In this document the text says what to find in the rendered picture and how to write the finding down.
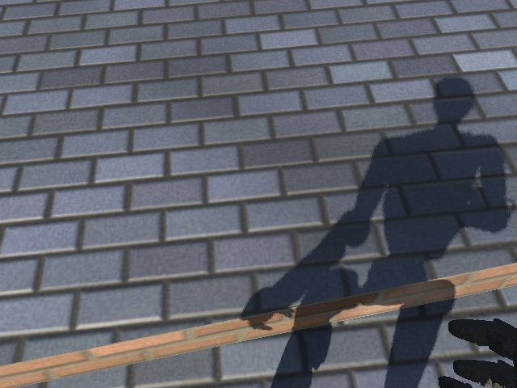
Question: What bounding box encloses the robot right hand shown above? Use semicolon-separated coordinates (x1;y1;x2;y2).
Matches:
438;318;517;388

